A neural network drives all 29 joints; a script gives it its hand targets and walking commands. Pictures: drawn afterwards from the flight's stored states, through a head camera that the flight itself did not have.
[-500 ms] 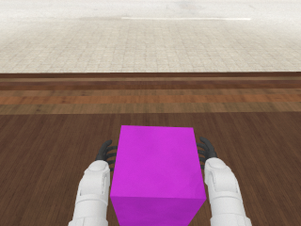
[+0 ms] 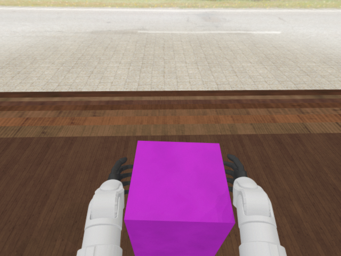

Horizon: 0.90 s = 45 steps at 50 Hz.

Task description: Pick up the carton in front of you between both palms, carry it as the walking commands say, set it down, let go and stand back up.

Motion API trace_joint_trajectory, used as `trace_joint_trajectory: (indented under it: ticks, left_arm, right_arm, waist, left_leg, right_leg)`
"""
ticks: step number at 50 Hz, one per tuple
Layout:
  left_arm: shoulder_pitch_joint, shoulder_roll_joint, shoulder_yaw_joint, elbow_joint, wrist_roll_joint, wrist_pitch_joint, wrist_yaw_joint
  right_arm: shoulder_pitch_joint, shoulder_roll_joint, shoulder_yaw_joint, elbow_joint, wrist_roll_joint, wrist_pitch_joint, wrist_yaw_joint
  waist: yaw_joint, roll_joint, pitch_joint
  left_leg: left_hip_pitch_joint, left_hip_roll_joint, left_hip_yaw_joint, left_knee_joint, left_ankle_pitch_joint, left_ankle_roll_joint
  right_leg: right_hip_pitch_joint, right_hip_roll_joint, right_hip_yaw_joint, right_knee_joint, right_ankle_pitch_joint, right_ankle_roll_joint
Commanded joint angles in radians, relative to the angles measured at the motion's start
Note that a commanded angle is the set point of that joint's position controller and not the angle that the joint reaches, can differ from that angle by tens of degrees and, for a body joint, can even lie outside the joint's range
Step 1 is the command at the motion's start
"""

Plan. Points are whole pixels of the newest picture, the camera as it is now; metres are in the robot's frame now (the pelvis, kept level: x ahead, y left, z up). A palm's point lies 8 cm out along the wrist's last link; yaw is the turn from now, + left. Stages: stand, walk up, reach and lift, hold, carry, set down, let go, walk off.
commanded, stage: hold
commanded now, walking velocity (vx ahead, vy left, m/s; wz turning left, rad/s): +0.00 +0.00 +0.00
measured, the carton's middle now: (176, 201) +0.29 +0.00 -0.02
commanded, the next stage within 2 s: carry in 1.04 s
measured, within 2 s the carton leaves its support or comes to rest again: neither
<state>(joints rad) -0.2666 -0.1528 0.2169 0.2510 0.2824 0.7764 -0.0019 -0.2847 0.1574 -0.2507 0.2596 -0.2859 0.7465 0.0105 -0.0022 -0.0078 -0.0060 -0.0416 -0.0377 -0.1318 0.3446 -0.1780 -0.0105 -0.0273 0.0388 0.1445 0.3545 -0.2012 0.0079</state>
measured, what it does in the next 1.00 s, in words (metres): stands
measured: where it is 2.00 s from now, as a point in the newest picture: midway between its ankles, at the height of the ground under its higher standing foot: outside the picture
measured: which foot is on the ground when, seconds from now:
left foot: down 0.00-1.00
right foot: down 0.00-1.00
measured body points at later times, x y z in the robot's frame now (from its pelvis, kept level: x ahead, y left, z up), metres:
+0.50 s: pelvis +0.00 +0.00 +0.00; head -0.05 +0.00 +0.45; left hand +0.30 +0.15 +0.04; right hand +0.30 -0.15 +0.05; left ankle +0.02 +0.13 -0.75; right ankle +0.01 -0.13 -0.75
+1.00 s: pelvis +0.00 +0.00 +0.00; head -0.05 +0.00 +0.45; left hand +0.30 +0.15 +0.04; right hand +0.30 -0.15 +0.05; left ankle +0.02 +0.13 -0.75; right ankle +0.01 -0.13 -0.75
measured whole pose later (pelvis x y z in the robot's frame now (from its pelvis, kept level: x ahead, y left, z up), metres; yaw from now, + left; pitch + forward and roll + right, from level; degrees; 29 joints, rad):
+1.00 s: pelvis +0.00 +0.00 +0.00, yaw +0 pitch -7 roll +0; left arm -0.27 -0.15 0.21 0.24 0.28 0.78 0.00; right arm -0.29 0.16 -0.25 0.25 -0.29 0.75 0.01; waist 0.00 -0.01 0.01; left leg -0.04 -0.04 -0.12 0.34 -0.18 -0.01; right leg -0.03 0.04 0.13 0.35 -0.20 0.01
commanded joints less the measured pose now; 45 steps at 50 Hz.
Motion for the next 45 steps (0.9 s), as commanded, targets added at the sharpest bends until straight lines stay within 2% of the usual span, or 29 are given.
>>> trace_joint_trajectory:
  ticks: [1, 12, 32, 45]
  left_arm:
    - [-0.545, -0.905, -0.521, -0.052, -0.267, -0.046, -0.244]
    - [-0.589, -0.920, -0.516, -0.023, -0.263, -0.052, -0.244]
    - [-0.519, -0.908, -0.527, -0.069, -0.270, -0.045, -0.236]
    - [-0.514, -0.898, -0.529, -0.080, -0.270, -0.045, -0.238]
  right_arm:
    - [-0.463, 0.923, 0.526, 0.020, 0.249, -0.011, 0.245]
    - [-0.502, 0.925, 0.513, 0.051, 0.239, -0.021, 0.249]
    - [-0.435, 0.917, 0.528, 0.004, 0.249, -0.013, 0.241]
    - [-0.426, 0.919, 0.533, -0.008, 0.252, -0.009, 0.237]
  waist:
    - [0.003, 0.004, -0.163]
    - [-0.003, 0.006, -0.182]
    - [0.001, 0.005, -0.200]
    - [0.002, 0.001, -0.192]
  left_leg:
    - [0.048, -0.054, 0.068, -0.045, 0.082, -0.005]
    - [0.048, -0.051, 0.070, -0.039, 0.053, -0.007]
    - [0.075, -0.055, 0.064, -0.041, 0.164, -0.008]
    - [0.067, -0.057, 0.064, -0.042, 0.151, -0.004]
  right_leg:
    - [-0.035, 0.049, -0.071, -0.062, 0.104, 0.009]
    - [-0.043, 0.049, -0.077, -0.053, 0.069, 0.005]
    - [-0.003, 0.054, -0.069, -0.053, 0.188, 0.014]
    - [0.001, 0.052, -0.067, -0.055, 0.184, 0.016]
